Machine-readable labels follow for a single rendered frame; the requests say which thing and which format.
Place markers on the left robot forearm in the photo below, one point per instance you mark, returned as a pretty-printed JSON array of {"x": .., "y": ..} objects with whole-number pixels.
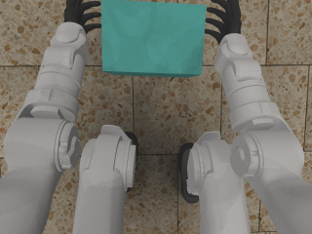
[{"x": 59, "y": 80}]

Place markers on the robot right hand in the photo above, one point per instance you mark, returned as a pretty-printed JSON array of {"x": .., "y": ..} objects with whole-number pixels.
[{"x": 231, "y": 19}]

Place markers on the carton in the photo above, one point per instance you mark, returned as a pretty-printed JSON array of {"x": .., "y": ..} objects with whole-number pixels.
[{"x": 156, "y": 39}]

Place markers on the right robot upper arm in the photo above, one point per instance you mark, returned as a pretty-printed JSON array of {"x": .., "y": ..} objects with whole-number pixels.
[{"x": 272, "y": 162}]

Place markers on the robot left foot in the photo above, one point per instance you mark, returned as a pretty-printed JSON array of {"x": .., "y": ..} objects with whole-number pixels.
[{"x": 134, "y": 142}]

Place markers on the robot right shin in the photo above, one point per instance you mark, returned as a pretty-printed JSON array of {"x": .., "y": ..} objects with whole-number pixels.
[{"x": 213, "y": 135}]

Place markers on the left robot upper arm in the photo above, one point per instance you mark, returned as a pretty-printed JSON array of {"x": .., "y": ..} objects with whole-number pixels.
[{"x": 37, "y": 152}]

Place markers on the robot left hand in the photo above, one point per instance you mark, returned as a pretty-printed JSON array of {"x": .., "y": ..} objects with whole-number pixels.
[{"x": 74, "y": 12}]

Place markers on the right robot forearm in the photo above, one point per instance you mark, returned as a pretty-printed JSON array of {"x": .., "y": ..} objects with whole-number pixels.
[{"x": 250, "y": 105}]

